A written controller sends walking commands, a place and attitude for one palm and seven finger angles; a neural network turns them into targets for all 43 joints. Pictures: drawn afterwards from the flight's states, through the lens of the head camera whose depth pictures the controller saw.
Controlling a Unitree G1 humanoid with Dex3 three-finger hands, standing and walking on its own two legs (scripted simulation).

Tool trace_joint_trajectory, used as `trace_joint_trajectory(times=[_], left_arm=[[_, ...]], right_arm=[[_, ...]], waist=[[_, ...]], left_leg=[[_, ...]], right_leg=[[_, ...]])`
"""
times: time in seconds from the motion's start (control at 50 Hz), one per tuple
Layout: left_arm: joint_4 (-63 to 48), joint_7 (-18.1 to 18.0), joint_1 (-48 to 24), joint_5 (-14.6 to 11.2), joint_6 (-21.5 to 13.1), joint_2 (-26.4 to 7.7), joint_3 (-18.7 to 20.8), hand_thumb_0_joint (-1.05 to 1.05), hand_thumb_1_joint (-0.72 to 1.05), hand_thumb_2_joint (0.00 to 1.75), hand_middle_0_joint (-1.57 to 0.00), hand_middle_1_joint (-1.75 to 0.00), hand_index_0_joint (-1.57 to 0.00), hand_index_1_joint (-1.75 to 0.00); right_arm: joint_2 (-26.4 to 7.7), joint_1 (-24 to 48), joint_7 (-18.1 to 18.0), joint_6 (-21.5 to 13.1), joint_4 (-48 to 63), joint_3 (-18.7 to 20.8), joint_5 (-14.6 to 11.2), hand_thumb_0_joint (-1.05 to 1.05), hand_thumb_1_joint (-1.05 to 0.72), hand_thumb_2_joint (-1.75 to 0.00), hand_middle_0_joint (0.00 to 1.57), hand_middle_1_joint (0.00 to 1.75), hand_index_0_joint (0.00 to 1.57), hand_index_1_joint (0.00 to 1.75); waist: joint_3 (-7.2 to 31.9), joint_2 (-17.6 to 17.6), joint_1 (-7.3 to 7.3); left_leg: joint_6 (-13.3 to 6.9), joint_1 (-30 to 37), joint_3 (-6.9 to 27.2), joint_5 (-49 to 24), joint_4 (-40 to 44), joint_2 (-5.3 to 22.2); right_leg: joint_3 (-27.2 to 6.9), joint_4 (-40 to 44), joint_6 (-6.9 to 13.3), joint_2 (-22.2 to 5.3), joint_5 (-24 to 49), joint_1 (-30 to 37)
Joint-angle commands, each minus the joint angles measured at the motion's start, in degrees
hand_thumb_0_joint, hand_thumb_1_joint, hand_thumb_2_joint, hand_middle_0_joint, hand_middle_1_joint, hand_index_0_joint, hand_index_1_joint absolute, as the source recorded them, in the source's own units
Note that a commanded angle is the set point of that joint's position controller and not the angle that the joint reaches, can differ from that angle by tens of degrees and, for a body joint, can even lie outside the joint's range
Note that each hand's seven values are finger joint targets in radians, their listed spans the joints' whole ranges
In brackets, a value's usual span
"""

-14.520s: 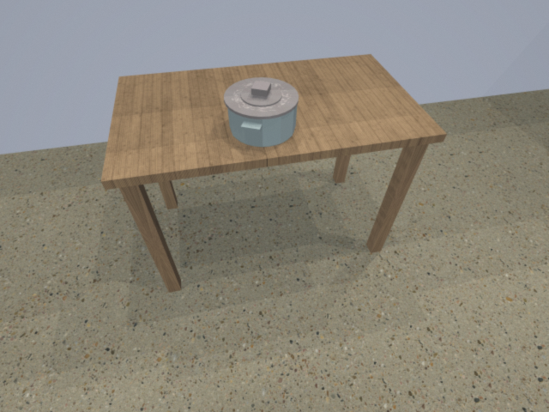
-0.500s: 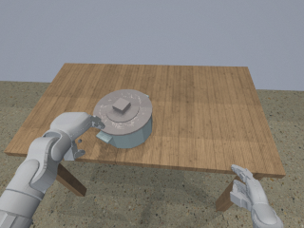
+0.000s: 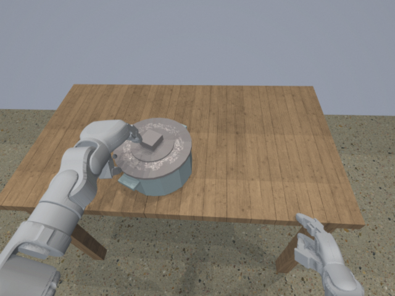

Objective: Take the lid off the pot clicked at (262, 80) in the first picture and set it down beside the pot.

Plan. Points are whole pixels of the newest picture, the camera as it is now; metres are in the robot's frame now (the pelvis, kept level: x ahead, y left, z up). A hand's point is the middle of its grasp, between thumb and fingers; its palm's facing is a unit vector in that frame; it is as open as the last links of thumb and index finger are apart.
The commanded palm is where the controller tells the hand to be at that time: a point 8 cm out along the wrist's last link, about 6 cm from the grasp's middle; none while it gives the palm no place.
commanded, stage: move the open hand above the knob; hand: left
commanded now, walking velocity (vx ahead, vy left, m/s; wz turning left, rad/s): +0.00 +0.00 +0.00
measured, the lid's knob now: (151, 139) +0.48 +0.15 +0.01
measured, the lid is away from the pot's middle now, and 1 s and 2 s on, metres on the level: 0.00 0.00 0.00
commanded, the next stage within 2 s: lower the open fingers around the knob in 1.42 s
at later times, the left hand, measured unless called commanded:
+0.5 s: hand (132, 137) +0.43 +0.17 +0.08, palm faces -0.32 -0.06 -0.95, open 10.0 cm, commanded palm +0.43 +0.17 +0.14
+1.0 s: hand (134, 130) +0.45 +0.17 +0.08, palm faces -0.33 -0.07 -0.94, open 10.0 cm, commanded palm +0.45 +0.16 +0.14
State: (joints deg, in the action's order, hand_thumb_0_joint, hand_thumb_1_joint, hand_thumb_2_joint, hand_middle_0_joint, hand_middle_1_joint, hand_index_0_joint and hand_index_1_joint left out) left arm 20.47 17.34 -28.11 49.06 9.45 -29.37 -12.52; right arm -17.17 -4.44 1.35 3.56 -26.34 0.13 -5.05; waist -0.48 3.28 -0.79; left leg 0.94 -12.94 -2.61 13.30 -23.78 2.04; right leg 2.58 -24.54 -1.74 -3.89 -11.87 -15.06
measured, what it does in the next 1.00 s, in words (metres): stands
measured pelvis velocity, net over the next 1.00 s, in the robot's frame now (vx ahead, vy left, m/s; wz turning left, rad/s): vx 0.01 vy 0.01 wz -0.01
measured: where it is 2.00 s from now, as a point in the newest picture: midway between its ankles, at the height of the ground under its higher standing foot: outside the picture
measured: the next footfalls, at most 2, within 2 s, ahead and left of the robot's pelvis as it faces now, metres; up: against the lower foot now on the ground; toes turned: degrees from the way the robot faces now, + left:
none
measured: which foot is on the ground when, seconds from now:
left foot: down 0.00-1.00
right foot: down 0.00-1.00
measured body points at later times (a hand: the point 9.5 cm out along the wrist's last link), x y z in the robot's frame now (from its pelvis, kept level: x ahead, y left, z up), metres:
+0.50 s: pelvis +0.01 +0.00 +0.00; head +0.04 -0.02 +0.45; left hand +0.44 +0.17 +0.13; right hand +0.23 -0.25 -0.06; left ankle -0.01 +0.13 -0.74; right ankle +0.01 -0.14 -0.74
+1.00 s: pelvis +0.01 +0.01 +0.00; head +0.05 -0.01 +0.44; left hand +0.46 +0.17 +0.13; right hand +0.23 -0.24 -0.06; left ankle -0.01 +0.13 -0.74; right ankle +0.01 -0.14 -0.74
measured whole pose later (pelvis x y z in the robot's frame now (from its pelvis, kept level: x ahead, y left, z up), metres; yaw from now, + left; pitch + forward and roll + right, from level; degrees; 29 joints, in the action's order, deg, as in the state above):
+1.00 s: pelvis +0.01 +0.01 +0.00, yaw -1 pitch +7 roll +0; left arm 39.8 15.5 -45.6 51.5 11.7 -24.0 -15.6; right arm -15.9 -5.8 1.3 2.4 -24.8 0.7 -5.1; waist 2.3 2.0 -2.8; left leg 0.3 -17.9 -3.5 15.8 -27.2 1.7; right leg 1.5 -27.5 -2.4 -4.3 -13.7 -20.2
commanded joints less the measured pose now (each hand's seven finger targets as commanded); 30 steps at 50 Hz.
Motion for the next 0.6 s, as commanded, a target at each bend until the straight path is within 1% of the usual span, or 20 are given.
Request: trace_joint_trajectory(times=[0.0,0.02,0.06,0.08,0.1,0.12,0.14,0.2,0.22,0.28,0.32,0.36,0.38,0.4,0.44,0.48,0.5,0.52,0.56,0.58], left_arm=[[-16.22,-1.59,-25.53,0.85,-0.75,-13.63,7.97,0.00,-0.22,1.26,-0.82,-0.08,-0.82,-0.08],[-14.77,-1.61,-24.81,0.25,-0.67,-12.05,6.90,0.00,-0.22,1.26,-0.82,-0.08,-0.82,-0.08],[-8.57,-2.09,-25.48,0.76,-0.66,-17.14,11.81,0.00,-0.22,1.26,-0.82,-0.08,-0.82,-0.08],[-5.34,-2.33,-24.31,0.40,-0.41,-14.77,10.16,0.00,-0.22,1.26,-0.82,-0.08,-0.82,-0.08],[-4.88,-2.53,-25.90,0.73,-0.47,-15.23,10.54,0.00,-0.22,1.26,-0.82,-0.08,-0.82,-0.08],[-4.20,-2.61,-25.36,0.60,-0.31,-12.40,8.18,0.00,-0.22,1.26,-0.82,-0.08,-0.82,-0.08],[-4.83,-2.64,-26.43,0.89,-0.23,-11.75,7.50,0.00,-0.22,1.26,-0.82,-0.08,-0.82,-0.08],[-9.53,-2.30,-29.38,1.04,0.11,-7.85,3.48,0.00,-0.22,1.26,-0.82,-0.08,-0.82,-0.08],[-8.95,-2.22,-29.19,0.91,0.32,-6.91,2.65,0.00,-0.22,1.26,-0.82,-0.08,-0.82,-0.08],[-4.42,-1.95,-32.77,1.21,0.96,-6.73,2.24,0.00,-0.22,1.26,-0.82,-0.08,-0.82,-0.08],[-1.41,-2.24,-34.67,1.28,1.04,-8.72,4.10,0.00,-0.22,1.26,-0.82,-0.08,-0.82,-0.08],[-2.22,-2.73,-37.65,1.95,0.64,-12.84,7.61,0.00,-0.22,1.26,-0.82,-0.08,-0.82,-0.08],[-1.72,-3.09,-37.98,1.69,0.53,-11.91,6.56,0.00,-0.22,1.26,-0.82,-0.08,-0.82,-0.08],[0.23,-3.36,-38.87,2.16,0.55,-11.91,6.80,0.00,-0.22,1.26,-0.82,-0.08,-0.82,-0.08],[4.73,-3.48,-39.96,2.46,0.92,-7.35,3.03,0.00,-0.22,1.26,-0.82,-0.08,-0.82,-0.08],[7.60,-3.62,-39.79,2.59,1.19,-7.93,3.86,0.00,-0.22,1.26,-0.82,-0.08,-0.82,-0.08],[6.88,-3.51,-40.59,2.65,1.15,-8.09,4.05,0.00,-0.22,1.26,-0.82,-0.08,-0.82,-0.08],[8.17,-3.29,-39.91,2.39,1.31,-7.40,3.68,0.00,-0.22,1.26,-0.82,-0.08,-0.82,-0.08],[7.21,-2.56,-42.90,2.59,1.10,-7.13,3.10,0.00,-0.22,1.26,-0.82,-0.08,-0.82,-0.08],[7.55,-2.35,-43.83,2.41,1.23,-5.02,1.04,0.00,-0.22,1.26,-0.82,-0.08,-0.82,-0.08]], right_arm=[[-5.72,3.09,-0.09,1.56,3.45,1.22,0.71,0.00,-0.90,-0.90,0.20,0.30,0.20,0.30],[-5.35,2.77,-0.30,1.43,3.55,1.17,0.64,0.00,-0.90,-0.90,0.20,0.30,0.20,0.30],[-6.52,1.15,-0.64,1.66,1.63,0.89,0.61,0.00,-0.90,-0.90,0.20,0.30,0.20,0.30],[-5.95,0.67,-0.76,1.68,1.44,0.79,0.26,0.00,-0.90,-0.90,0.20,0.30,0.20,0.30],[-6.28,0.40,-0.66,1.83,0.87,0.86,0.22,0.00,-0.90,-0.90,0.20,0.30,0.20,0.30],[-5.90,0.49,-0.57,1.76,1.32,0.92,0.07,0.00,-0.90,-0.90,0.20,0.30,0.20,0.30],[-5.92,0.56,-0.37,1.81,1.34,1.03,0.09,0.00,-0.90,-0.90,0.20,0.30,0.20,0.30],[-5.31,1.22,0.13,1.88,2.55,1.43,0.27,0.00,-0.90,-0.90,0.20,0.30,0.20,0.30],[-5.23,1.21,0.18,1.96,2.55,1.48,0.30,0.00,-0.90,-0.90,0.20,0.30,0.20,0.30],[-5.69,-0.25,-0.08,2.45,1.14,1.55,0.17,0.00,-0.90,-0.90,0.20,0.30,0.20,0.30],[-5.87,-1.02,-0.38,2.43,0.76,1.52,0.11,0.00,-0.90,-0.90,0.20,0.30,0.20,0.30],[-6.23,-1.10,-0.76,2.25,0.72,1.45,0.38,0.00,-0.90,-0.90,0.20,0.30,0.20,0.30],[-5.81,-1.19,-0.90,2.08,0.91,1.29,0.38,0.00,-0.90,-0.90,0.20,0.30,0.20,0.30],[-5.72,-1.31,-1.01,2.08,0.34,1.17,0.38,0.00,-0.90,-0.90,0.20,0.30,0.20,0.30],[-5.40,-1.69,-1.02,2.34,-0.70,1.18,0.26,0.00,-0.90,-0.90,0.20,0.30,0.20,0.30],[-5.70,-2.81,-0.92,2.24,-0.97,1.44,0.18,0.00,-0.90,-0.90,0.20,0.30,0.20,0.30],[-5.80,-2.59,-0.88,2.15,-0.67,1.48,0.24,0.00,-0.90,-0.90,0.20,0.30,0.20,0.30],[-5.60,-2.54,-0.96,2.07,-0.30,1.47,0.23,0.00,-0.90,-0.90,0.20,0.30,0.20,0.30],[-5.82,-2.54,-1.11,2.15,-0.30,1.57,0.42,0.00,-0.90,-0.90,0.20,0.30,0.20,0.30],[-5.44,-2.57,-1.15,2.26,-0.21,1.61,0.41,0.00,-0.90,-0.90,0.20,0.30,0.20,0.30]], waist=[[20.91,2.50,0.56],[19.74,1.70,0.30],[17.35,-1.55,0.33],[15.09,-2.95,0.00],[14.82,-2.88,0.04],[14.88,-2.00,-0.06],[15.97,-1.58,0.03],[20.16,3.55,-0.33],[20.21,3.04,-0.64],[18.09,0.34,-1.87],[17.83,-1.38,-1.56],[20.55,-1.00,-0.81],[21.42,0.16,-0.91],[20.89,-0.62,-1.05],[18.72,-1.10,-1.99],[17.96,-1.26,-1.94],[19.89,-0.27,-1.69],[19.75,-1.45,-1.85],[21.97,-0.82,-2.28],[21.37,-0.25,-2.77]], left_leg=[[-3.36,8.26,1.13,-18.50,0.56,-3.54],[-3.46,7.67,1.19,-18.50,0.28,-3.43],[-3.30,5.55,0.96,-16.86,0.84,-3.25],[-3.41,4.12,0.49,-15.28,0.84,-3.19],[-3.29,3.79,0.34,-14.96,1.04,-3.19],[-3.28,3.73,0.18,-14.95,0.81,-3.20],[-3.20,4.33,0.22,-15.50,0.72,-3.26],[-3.14,7.50,0.65,-18.73,-0.31,-3.25],[-3.06,7.53,0.85,-19.12,-0.63,-3.14],[-3.00,6.29,0.71,-17.64,-0.78,-2.99],[-3.09,4.96,0.72,-15.32,-0.63,-3.24],[-3.31,5.62,0.64,-16.06,-0.64,-3.41],[-3.39,5.63,0.53,-16.41,-0.63,-3.42],[-3.34,5.53,0.63,-16.97,-0.75,-3.39],[-3.04,4.39,0.29,-15.31,-0.64,-3.14],[-2.97,3.55,0.19,-14.45,-0.68,-2.94],[-3.04,4.33,0.00,-15.46,-1.13,-3.19],[-3.12,3.87,0.14,-15.42,-1.32,-3.25],[-3.12,4.55,0.06,-16.67,-1.51,-3.29],[-3.13,4.79,0.08,-16.40,-1.70,-3.18]], right_leg=[[0.81,0.60,4.02,3.56,15.36,7.31],[1.00,0.40,3.92,3.51,15.74,7.20],[1.00,1.08,3.81,3.74,14.93,6.65],[1.04,0.99,3.55,3.52,14.26,6.31],[1.12,1.04,3.58,3.47,14.24,5.85],[1.02,0.77,3.55,3.38,14.26,5.73],[1.12,0.62,3.63,3.40,14.63,5.51],[0.95,-0.11,3.96,3.41,16.02,5.06],[1.01,-0.35,3.95,3.51,16.32,4.91],[1.30,-0.26,3.85,3.85,15.79,2.97],[1.23,-0.47,3.82,3.72,14.81,3.30],[0.79,-0.58,3.93,3.55,15.59,4.78],[0.68,-0.96,3.87,3.30,16.04,5.68],[0.79,-1.11,3.92,3.39,16.45,4.88],[1.03,-0.95,3.77,3.44,15.10,2.42],[0.99,-1.00,3.77,3.40,14.48,2.42],[0.66,-1.30,3.81,3.31,15.90,3.02],[0.78,-1.50,3.74,3.27,16.33,3.25],[0.45,-1.46,3.73,3.25,17.62,3.60],[0.65,-1.61,3.67,3.19,17.03,2.60]])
